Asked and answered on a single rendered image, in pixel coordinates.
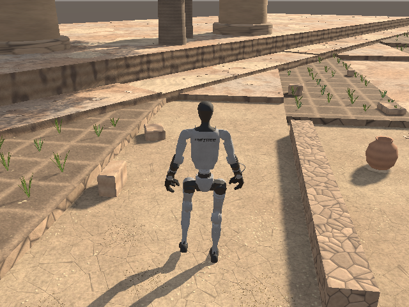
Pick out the left robot hand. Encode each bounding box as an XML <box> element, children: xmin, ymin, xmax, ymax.
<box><xmin>165</xmin><ymin>178</ymin><xmax>180</xmax><ymax>193</ymax></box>

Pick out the robot right forearm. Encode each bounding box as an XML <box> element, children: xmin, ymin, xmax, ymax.
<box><xmin>230</xmin><ymin>155</ymin><xmax>242</xmax><ymax>179</ymax></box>

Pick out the robot right thigh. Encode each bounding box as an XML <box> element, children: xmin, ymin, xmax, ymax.
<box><xmin>211</xmin><ymin>178</ymin><xmax>227</xmax><ymax>224</ymax></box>

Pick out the robot left forearm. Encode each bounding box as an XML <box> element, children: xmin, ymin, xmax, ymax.
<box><xmin>166</xmin><ymin>154</ymin><xmax>180</xmax><ymax>180</ymax></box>

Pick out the right robot hand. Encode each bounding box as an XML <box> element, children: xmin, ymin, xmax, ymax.
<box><xmin>229</xmin><ymin>177</ymin><xmax>244</xmax><ymax>190</ymax></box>

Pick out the robot left upper arm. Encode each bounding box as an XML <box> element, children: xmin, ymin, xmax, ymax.
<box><xmin>174</xmin><ymin>129</ymin><xmax>192</xmax><ymax>164</ymax></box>

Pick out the robot head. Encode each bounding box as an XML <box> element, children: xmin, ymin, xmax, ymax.
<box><xmin>194</xmin><ymin>101</ymin><xmax>216</xmax><ymax>132</ymax></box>

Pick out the robot right upper arm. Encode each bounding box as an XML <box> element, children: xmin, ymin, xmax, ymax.
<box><xmin>219</xmin><ymin>129</ymin><xmax>237</xmax><ymax>164</ymax></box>

